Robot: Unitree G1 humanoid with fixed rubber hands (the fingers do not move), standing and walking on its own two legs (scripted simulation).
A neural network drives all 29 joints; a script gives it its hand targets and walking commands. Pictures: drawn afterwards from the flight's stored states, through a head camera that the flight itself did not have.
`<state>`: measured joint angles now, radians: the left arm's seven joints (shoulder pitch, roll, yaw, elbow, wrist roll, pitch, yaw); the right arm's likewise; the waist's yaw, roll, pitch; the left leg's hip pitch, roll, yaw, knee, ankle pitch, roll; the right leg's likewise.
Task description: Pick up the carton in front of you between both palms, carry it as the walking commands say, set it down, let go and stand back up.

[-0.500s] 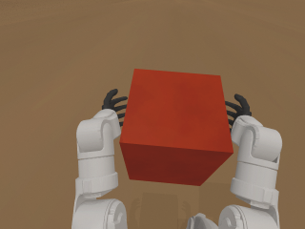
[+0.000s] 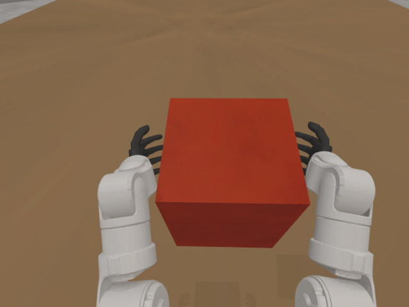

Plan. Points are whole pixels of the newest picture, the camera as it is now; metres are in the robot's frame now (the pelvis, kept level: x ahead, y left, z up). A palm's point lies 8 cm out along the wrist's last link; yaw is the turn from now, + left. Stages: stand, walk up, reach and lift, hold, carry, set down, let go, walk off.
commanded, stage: carry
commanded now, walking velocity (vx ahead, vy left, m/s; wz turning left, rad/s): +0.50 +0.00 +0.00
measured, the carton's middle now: (225, 180) +0.35 +0.00 +0.11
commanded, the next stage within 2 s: none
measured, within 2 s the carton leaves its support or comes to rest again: neither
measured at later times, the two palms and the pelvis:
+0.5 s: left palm (166, 120) +0.57 +0.15 +0.10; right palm (279, 118) +0.57 -0.15 +0.11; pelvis +0.28 +0.00 +0.01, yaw -1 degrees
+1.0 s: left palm (178, 77) +0.83 +0.15 +0.10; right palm (265, 77) +0.83 -0.15 +0.10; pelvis +0.61 +0.00 +0.00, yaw +0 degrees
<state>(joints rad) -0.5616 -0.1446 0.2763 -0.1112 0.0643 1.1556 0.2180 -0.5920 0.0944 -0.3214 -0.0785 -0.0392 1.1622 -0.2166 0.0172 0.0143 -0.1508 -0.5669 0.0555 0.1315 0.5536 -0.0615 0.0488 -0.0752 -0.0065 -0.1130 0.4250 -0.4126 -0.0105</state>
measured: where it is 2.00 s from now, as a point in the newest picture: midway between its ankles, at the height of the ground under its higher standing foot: (218, 170)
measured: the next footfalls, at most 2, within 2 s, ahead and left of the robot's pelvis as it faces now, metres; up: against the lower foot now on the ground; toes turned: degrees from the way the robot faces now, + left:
left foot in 0.04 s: +0.18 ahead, +0.10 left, +0.00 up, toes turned +8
right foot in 0.56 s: +0.48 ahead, -0.10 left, +0.00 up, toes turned -11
